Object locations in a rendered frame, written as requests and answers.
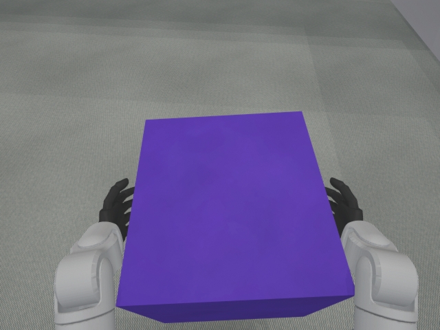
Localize carton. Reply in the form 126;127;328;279
115;111;355;323

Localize left robot forearm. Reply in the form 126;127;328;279
54;221;124;330

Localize left robot hand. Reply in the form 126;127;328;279
99;178;135;242

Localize right robot hand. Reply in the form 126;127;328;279
325;177;363;238

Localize right robot forearm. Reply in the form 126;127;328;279
340;221;419;330

